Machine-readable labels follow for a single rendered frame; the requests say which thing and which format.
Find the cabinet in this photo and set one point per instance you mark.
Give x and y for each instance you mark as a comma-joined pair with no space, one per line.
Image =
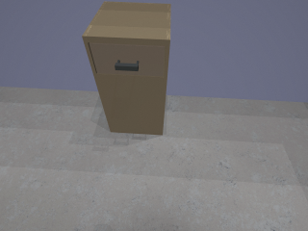
133,104

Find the drawer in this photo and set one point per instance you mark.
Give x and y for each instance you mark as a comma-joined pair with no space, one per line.
151,58

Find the handle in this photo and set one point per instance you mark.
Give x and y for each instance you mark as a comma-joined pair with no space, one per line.
126,66

